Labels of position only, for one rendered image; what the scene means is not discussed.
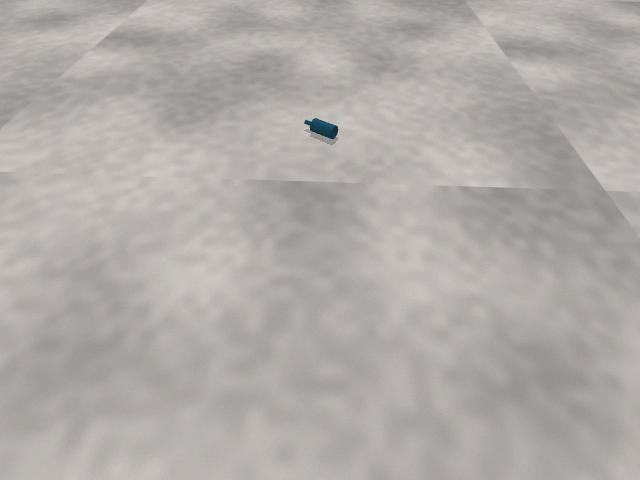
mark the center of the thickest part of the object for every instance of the bottle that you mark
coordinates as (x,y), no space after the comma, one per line
(323,128)

